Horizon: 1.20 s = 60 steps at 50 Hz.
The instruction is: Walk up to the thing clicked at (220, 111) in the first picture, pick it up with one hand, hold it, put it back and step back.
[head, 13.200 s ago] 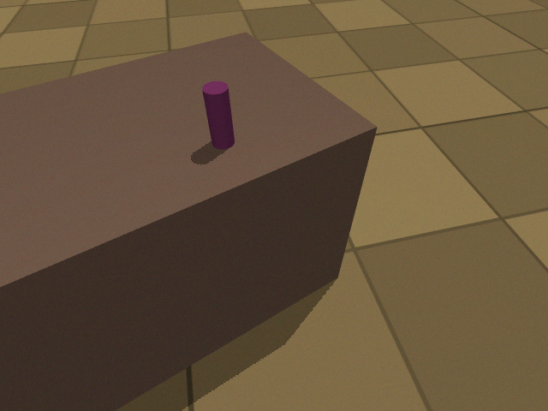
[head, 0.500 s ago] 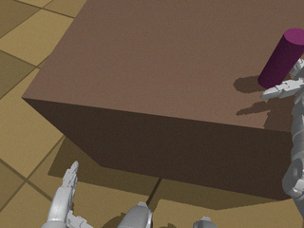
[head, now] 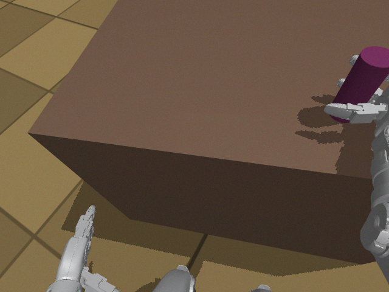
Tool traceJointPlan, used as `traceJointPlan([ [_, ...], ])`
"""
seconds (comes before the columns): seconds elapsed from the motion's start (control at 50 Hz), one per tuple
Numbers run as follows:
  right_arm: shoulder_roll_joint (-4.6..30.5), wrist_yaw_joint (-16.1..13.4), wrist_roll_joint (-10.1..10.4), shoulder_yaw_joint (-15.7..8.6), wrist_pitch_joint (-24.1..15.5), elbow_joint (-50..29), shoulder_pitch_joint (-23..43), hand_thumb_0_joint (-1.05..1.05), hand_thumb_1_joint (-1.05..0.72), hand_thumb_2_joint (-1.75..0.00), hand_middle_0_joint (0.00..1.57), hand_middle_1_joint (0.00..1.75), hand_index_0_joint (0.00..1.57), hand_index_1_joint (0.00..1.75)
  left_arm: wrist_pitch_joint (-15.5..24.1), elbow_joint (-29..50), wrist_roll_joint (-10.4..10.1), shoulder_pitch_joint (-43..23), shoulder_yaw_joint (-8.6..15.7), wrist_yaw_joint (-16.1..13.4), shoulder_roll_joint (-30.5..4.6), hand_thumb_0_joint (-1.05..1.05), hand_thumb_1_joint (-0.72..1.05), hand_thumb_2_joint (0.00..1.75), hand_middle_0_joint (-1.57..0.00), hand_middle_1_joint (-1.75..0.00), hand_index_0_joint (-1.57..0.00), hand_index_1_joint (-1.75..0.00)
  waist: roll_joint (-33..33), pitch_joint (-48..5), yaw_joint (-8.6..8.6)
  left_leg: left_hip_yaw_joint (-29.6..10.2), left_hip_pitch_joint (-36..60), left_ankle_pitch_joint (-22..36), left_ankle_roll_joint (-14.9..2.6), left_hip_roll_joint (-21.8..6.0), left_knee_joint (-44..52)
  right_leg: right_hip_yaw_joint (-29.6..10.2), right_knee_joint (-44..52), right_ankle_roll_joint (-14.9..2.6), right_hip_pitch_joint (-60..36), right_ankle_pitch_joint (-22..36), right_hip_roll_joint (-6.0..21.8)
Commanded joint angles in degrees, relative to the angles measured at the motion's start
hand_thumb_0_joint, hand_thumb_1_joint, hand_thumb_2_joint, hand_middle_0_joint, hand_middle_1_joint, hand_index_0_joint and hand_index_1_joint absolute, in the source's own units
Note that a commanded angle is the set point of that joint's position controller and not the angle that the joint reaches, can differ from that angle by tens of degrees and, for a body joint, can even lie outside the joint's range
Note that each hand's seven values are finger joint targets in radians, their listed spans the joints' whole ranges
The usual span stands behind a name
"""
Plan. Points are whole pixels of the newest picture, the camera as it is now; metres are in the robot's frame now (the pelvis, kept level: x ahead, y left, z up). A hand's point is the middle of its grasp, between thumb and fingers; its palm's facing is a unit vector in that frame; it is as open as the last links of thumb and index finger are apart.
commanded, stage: close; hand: right
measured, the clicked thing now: (357, 88) +0.51 -0.21 +0.11
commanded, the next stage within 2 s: settle in 0.12 s
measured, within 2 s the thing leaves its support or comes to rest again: leaves its support in 0.46 s
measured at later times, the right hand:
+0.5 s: hand (356, 98) +0.49 -0.21 +0.10, palm faces +0.12 +0.99 +0.01, open 8.0 cm
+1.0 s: hand (363, 84) +0.49 -0.21 +0.14, palm faces +0.12 +0.99 +0.00, open 8.0 cm
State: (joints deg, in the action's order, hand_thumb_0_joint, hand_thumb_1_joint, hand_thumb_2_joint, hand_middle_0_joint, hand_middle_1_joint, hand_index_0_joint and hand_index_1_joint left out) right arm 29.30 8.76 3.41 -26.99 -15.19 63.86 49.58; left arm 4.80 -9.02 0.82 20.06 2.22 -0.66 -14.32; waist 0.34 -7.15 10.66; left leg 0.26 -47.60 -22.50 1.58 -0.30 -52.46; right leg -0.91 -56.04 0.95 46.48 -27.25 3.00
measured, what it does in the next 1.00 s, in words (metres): stands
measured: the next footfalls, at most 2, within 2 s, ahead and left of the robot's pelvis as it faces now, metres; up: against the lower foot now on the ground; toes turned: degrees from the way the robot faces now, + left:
none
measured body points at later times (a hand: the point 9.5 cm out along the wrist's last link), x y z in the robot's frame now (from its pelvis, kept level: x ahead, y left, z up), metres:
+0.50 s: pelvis +0.00 +0.00 +0.01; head +0.08 -0.02 +0.45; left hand +0.15 +0.26 -0.02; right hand +0.48 -0.26 +0.10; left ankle +0.02 +0.14 -0.68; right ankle -0.01 -0.13 -0.68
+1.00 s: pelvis +0.00 +0.00 +0.02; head +0.07 -0.01 +0.47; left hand +0.14 +0.26 -0.02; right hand +0.48 -0.26 +0.14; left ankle +0.02 +0.14 -0.68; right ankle -0.01 -0.13 -0.68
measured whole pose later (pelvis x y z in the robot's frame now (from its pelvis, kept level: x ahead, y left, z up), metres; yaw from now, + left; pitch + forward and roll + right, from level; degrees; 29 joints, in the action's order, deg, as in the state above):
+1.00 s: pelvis +0.00 +0.00 +0.02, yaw +0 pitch +13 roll +1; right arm 27.9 8.7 4.5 -22.3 -9.1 62.8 49.7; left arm 6.0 -16.6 0.1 19.0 0.8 -1.6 -13.5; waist -0.2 -5.5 8.6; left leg 0.0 -38.7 -19.2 1.4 -0.6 -44.8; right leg -0.5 -47.8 1.1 37.4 -23.6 2.7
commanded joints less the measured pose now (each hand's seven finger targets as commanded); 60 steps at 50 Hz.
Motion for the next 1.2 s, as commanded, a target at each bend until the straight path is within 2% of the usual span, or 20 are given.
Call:
traceJointPlan([
  [0.0, 7.5, 1.0, 0.2, 4.3, -4.0, -4.6, 19.6, 0.00, 0.00, -0.66, 1.03, 0.87, 1.03, 0.87, 2.8, 6.7, 0.0, 5.5, 1.3, 0.0, -4.0, 0.00, -0.53, 0.04, -0.05, -0.05, -0.05, -0.04, -6.0, -20.8, 1.28, 0.6, 11.6, 18.9, -1.85, 1.7, 5.0, 0.7, 6.0, -1.69, -12.4, 20.3, -2.3],
  [0.04, 20.7, 1.0, -0.1, -0.6, -5.0, -23.7, 32.7, 0.00, -0.06, -0.69, 1.07, 0.89, 1.06, 0.90, 3.1, 13.7, 0.2, 2.0, 6.2, -0.7, -10.0, 0.00, -0.53, 0.04, -0.05, -0.05, -0.05, -0.04, -14.9, -38.1, -0.30, 0.3, 15.8, 25.0, -2.01, 1.4, 3.7, 0.5, 5.2, -0.80, -23.8, 29.9, -1.8],
  [0.1, 7.8, 1.9, 2.0, 3.0, -1.4, -4.4, 18.9, 0.00, -0.16, -0.82, 1.19, 1.03, 1.19, 1.03, 2.1, 0.6, 0.1, 9.0, 5.5, 0.0, -7.7, 0.00, -0.53, 0.04, -0.05, -0.06, -0.05, -0.05, -10.3, -19.3, 0.96, 2.0, 6.6, 20.5, -2.10, 2.2, 4.3, -0.7, 5.4, -0.17, -18.8, 32.5, -1.1],
  [0.16, 18.3, 1.1, 0.9, -1.4, -4.2, -20.0, 30.6, 0.00, -0.27, -0.83, 1.25, 1.05, 1.24, 1.05, 3.5, 11.8, 0.2, -4.2, 6.1, -0.4, -10.0, 0.00, -0.55, 0.05, -0.05, -0.05, -0.05, -0.05, -12.8, -35.3, -0.94, 1.5, 13.3, 24.7, -2.34, 1.6, 3.2, -0.7, 4.8, -0.27, -22.7, 34.8, -0.8],
  [0.2, 6.1, 2.0, 1.8, 2.8, -2.7, -4.0, 20.1, 0.00, -0.34, -0.96, 1.30, 1.17, 1.30, 1.17, 3.1, 7.0, 0.4, 1.4, 3.2, 0.2, -6.7, 0.00, -0.53, 0.04, -0.05, -0.05, -0.05, -0.05, -5.4, -23.7, 0.69, 2.5, 10.3, 21.8, -2.32, 2.4, 3.5, -1.0, 5.2, -0.51, -16.1, 31.0, -1.0],
  [0.26, 19.7, 1.2, 1.4, -2.9, -5.7, -21.9, 32.6, 0.00, -0.38, -1.12, 1.23, 1.24, 1.25, 1.24, 3.3, 15.3, -0.1, -6.0, 3.9, -0.3, -8.7, 0.00, -0.58, 0.07, -0.07, -0.06, -0.06, -0.06, -9.8, -38.2, -1.27, 1.2, 18.2, 25.8, -2.17, 1.5, 3.1, -0.4, 5.3, -0.86, -20.2, 31.1, -1.4],
  [0.38, 22.2, 0.0, 1.7, -2.7, -4.7, -29.9, 38.9, 0.00, -0.45, -1.25, 1.30, 1.36, 1.32, 1.36, 3.1, 14.2, -0.4, -3.8, 4.8, -0.9, -9.3, 0.00, -0.56, 0.06, -0.06, -0.06, -0.06, -0.06, -12.7, -38.0, -1.43, 1.0, 17.9, 23.6, -1.89, 1.5, 5.6, 0.5, 7.0, -0.99, -24.7, 28.0, -1.8],
  [0.44, 9.1, 0.5, 2.2, 3.6, -1.7, -12.3, 24.4, 0.00, -0.41, -1.27, 1.30, 1.38, 1.32, 1.38, 1.9, -1.2, -0.4, 7.3, 1.6, -0.2, -4.5, 0.00, -0.54, 0.04, -0.06, -0.06, -0.06, -0.06, -9.8, -19.5, -0.80, 1.8, 11.2, 18.3, -2.16, 2.1, 7.0, 0.3, 8.7, -0.77, -18.8, 25.2, -1.9],
  [0.5, 23.4, -1.2, 1.6, -2.3, -4.0, -31.4, 41.4, 0.00, -0.39, -1.26, 1.31, 1.38, 1.33, 1.38, 3.8, 11.1, -0.3, -6.3, 5.7, -1.5, -10.4, 0.00, -0.55, 0.05, -0.06, -0.06, -0.06, -0.06, -14.1, -37.9, -2.40, 1.1, 17.0, 22.0, -2.17, 1.6, 6.5, 0.3, 8.0, -0.72, -27.1, 28.8, -1.6],
  [0.56, 6.2, -0.3, 3.0, 5.9, -0.5, -11.0, 26.3, 0.00, -0.29, -1.29, 1.30, 1.41, 1.33, 1.41, 2.6, -0.9, -0.2, 2.9, 2.4, -1.0, -5.8, 0.00, -0.54, 0.05, -0.05, -0.06, -0.06, -0.06, -8.6, -19.9, -0.67, 2.4, 13.8, 16.6, -2.41, 2.2, 8.9, -0.1, 10.8, -0.78, -21.3, 22.7, -2.0],
  [0.62, 25.4, -2.0, 2.1, -3.4, -3.2, -30.7, 41.2, 0.00, -0.33, -1.28, 1.30, 1.39, 1.33, 1.39, 3.9, 10.6, -0.5, -7.6, 7.7, -2.5, -13.2, 0.00, -0.55, 0.05, -0.06, -0.05, -0.06, -0.05, -10.6, -39.3, -2.66, 0.9, 22.5, 23.8, -1.82, 1.3, 8.4, 0.7, 9.8, -1.31, -27.2, 26.9, -2.2],
  [0.7, 4.1, -0.1, 3.4, 6.6, 0.3, -7.0, 25.5, 0.00, -0.26, -1.26, 1.28, 1.39, 1.32, 1.39, 3.2, 0.2, -1.0, -3.3, -1.2, -1.1, -2.8, 0.00, -0.54, 0.05, -0.05, -0.06, -0.05, -0.06, -2.8, -16.3, -0.61, 2.1, 15.7, 17.5, -1.78, 2.0, 11.2, 0.2, 12.1, -1.66, -18.7, 21.3, -2.2],
  [0.74, 25.3, -1.4, 2.2, -3.0, -2.7, -28.4, 40.8, 0.00, -0.33, -1.27, 1.32, 1.40, 1.35, 1.40, 4.6, 13.3, -1.0, -12.4, 5.6, -2.8, -12.0, 0.00, -0.55, 0.05, -0.06, -0.05, -0.05, -0.05, -7.8, -39.3, -3.10, 0.7, 25.4, 24.7, -1.50, 1.1, 9.4, 1.0, 11.0, -1.34, -26.5, 26.7, -2.1],
  [0.82, 5.3, 0.5, 3.5, 6.3, 0.6, -7.3, 26.3, 0.00, -0.27, -1.30, 1.27, 1.40, 1.31, 1.40, 3.1, -4.1, -0.9, 1.3, -0.8, -1.0, -2.5, 0.00, -0.53, 0.04, -0.05, -0.06, -0.06, -0.05, -3.9, -12.5, -0.86, 1.3, 15.8, 16.8, -1.44, 1.6, 12.7, 1.0, 13.7, -1.86, -17.6, 18.4, -2.6],
  [0.86, 26.9, -1.1, 2.3, -3.5, -2.3, -30.8, 43.3, 0.00, -0.34, -1.29, 1.29, 1.40, 1.32, 1.40, 4.8, 12.1, -0.8, -10.3, 5.7, -2.6, -12.1, 0.00, -0.54, 0.04, -0.05, -0.05, -0.05, -0.05, -11.1, -38.8, -3.45, 0.4, 24.9, 23.9, -1.35, 1.0, 10.7, 1.4, 12.4, -1.06, -28.9, 26.1, -2.2],
  [0.92, 6.5, 0.6, 3.5, 6.3, 1.4, -8.3, 25.6, 0.00, -0.27, -1.30, 1.26, 1.40, 1.30, 1.40, 2.6, -8.2, -0.7, 7.2, 1.2, -1.0, -3.9, 0.00, -0.53, 0.04, -0.05, -0.06, -0.06, -0.05, -7.6, -13.6, -1.29, 1.7, 16.0, 18.8, -1.86, 2.0, 12.3, 0.9, 14.0, -0.91, -22.0, 23.2, -2.5],
  [0.98, 26.6, -1.4, 2.9, -3.0, -1.8, -34.5, 46.7, 0.00, -0.35, -1.28, 1.27, 1.39, 1.30, 1.39, 5.2, 8.7, -0.8, -8.6, 8.0, -3.1, -13.7, 0.00, -0.55, 0.05, -0.05, -0.05, -0.05, -0.05, -12.7, -40.1, -2.91, 0.4, 24.4, 25.4, -1.59, 1.1, 11.0, 1.2, 12.5, -0.94, -32.6, 28.7, -2.1],
  [1.04, 7.0, 0.0, 4.2, 5.7, 1.9, -10.5, 26.8, 0.00, -0.28, -1.30, 1.24, 1.39, 1.28, 1.39, 3.3, -6.0, -1.1, 3.9, 1.8, -1.6, -5.1, 0.00, -0.54, 0.05, -0.05, -0.06, -0.05, -0.06, -3.8, -15.5, -1.44, 1.9, 18.9, 19.8, -1.69, 2.0, 13.3, 0.6, 14.7, -1.27, -22.4, 22.8, -2.5],
  [1.1, 25.5, -1.5, 2.7, -2.0, -1.0, -29.9, 44.4, 0.00, -0.36, -1.29, 1.28, 1.40, 1.31, 1.40, 5.0, 7.2, -1.0, -8.6, 5.9, -3.3, -11.9, 0.00, -0.55, 0.06, -0.05, -0.05, -0.04, -0.05, -10.5, -37.4, -3.93, 0.9, 24.8, 24.6, -1.50, 1.4, 11.7, 1.1, 13.6, -0.89, -31.6, 28.2, -2.0],
  [1.18, 12.1, -0.2, 4.1, 3.4, 0.7, -16.4, 33.1, 0.00, -0.35, -1.31, 1.27, 1.41, 1.30, 1.41, 4.4, 0.4, -1.4, -4.4, 1.1, -1.9, -5.6, 0.00, -0.55, 0.05, -0.05, -0.05, -0.05, -0.05, -5.1, -22.3, -2.00, 1.1, 22.1, 23.1, -1.62, 1.5, 13.9, 1.0, 15.0, -1.05, -25.0, 26.5, -2.1],
])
